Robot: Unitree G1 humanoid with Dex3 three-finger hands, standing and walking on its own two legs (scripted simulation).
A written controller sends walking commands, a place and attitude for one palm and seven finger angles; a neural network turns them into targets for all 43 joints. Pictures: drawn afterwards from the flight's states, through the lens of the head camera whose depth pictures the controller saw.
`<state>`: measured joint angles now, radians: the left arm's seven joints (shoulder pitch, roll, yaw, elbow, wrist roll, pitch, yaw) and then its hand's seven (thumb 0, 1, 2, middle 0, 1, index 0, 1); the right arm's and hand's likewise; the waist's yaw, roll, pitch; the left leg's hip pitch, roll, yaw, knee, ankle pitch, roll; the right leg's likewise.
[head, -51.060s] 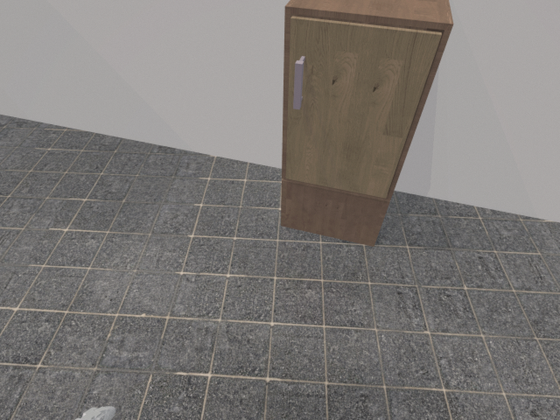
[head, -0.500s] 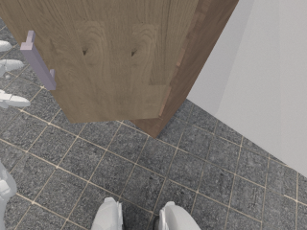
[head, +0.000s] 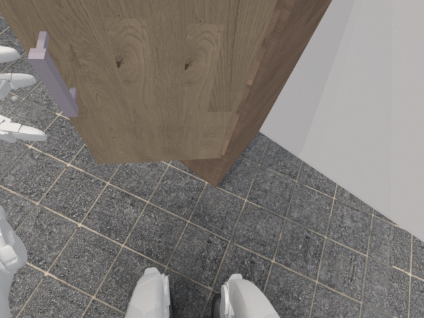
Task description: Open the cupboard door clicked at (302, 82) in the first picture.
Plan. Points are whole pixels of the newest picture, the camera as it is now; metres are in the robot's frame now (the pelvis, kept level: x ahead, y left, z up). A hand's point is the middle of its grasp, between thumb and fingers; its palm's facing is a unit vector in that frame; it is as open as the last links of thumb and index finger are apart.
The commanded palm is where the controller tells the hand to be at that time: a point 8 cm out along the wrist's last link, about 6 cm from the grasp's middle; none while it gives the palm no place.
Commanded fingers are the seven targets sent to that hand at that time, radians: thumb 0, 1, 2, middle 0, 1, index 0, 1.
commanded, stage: slide the fingers in behind the handle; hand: left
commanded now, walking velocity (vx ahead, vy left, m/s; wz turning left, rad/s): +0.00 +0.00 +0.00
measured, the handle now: (58, 78) +0.52 +0.26 +0.07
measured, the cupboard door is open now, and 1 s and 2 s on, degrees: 43 43 43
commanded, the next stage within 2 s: close the thumb around the handle in 1.48 s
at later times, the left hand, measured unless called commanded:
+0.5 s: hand (42, 102) +0.47 +0.27 +0.07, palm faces +0.07 -1.00 +0.00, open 14.0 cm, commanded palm +0.44 +0.31 +0.07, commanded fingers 0.00 -0.50 0.30 -0.30 -1.20 -0.30 -1.20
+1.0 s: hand (66, 100) +0.47 +0.24 +0.07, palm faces +0.06 -1.00 +0.01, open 14.0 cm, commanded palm +0.45 +0.28 +0.07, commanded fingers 0.00 -0.50 0.30 -0.30 -1.20 -0.30 -1.20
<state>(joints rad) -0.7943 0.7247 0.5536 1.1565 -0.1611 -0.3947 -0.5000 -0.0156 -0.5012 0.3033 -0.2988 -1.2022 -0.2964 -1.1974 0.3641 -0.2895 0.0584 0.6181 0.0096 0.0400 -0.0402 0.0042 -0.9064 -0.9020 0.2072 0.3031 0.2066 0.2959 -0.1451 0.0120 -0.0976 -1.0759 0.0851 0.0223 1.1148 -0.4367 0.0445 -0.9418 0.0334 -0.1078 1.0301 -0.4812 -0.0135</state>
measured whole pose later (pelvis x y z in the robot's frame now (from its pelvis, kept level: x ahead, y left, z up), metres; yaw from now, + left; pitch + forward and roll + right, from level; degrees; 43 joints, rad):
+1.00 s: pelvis +0.01 -0.01 +0.01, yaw +1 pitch +21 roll -4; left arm -0.75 0.53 0.43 1.09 -0.16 -0.40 -0.34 -0.02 -0.50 0.30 -0.30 -1.20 -0.30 -1.20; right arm 0.35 -0.27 0.04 0.63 0.01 0.06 -0.02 0.00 -0.91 -0.90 0.21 0.30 0.21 0.30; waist -0.14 0.02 -0.12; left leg -1.01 0.08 0.03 1.08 -0.44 0.03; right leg -0.89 0.03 -0.10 1.02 -0.49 -0.02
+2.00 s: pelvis +0.01 -0.01 +0.01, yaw +1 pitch +20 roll -4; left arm -0.71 0.50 0.41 1.06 -0.17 -0.43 -0.31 -0.01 0.20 0.61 -0.34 -1.27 -0.35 -1.27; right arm 0.35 -0.26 0.04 0.64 0.01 0.05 -0.02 0.01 -0.91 -0.90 0.21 0.30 0.21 0.30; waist -0.12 0.02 -0.12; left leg -0.99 0.07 0.03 1.08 -0.44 0.03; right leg -0.87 0.03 -0.09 1.02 -0.49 -0.02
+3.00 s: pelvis +0.02 -0.01 +0.02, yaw +1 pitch +14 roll -1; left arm 0.11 0.07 0.11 0.15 -0.20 -0.36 0.10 0.02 0.68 0.74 -0.32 -1.32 -0.34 -1.29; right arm 0.23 -0.22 0.01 0.51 0.00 0.02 0.05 0.01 -0.91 -0.90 0.20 0.30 0.20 0.30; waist -0.02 0.02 -0.16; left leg -0.79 0.05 0.07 0.98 -0.44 0.03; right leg -0.71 0.01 -0.05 0.97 -0.51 -0.02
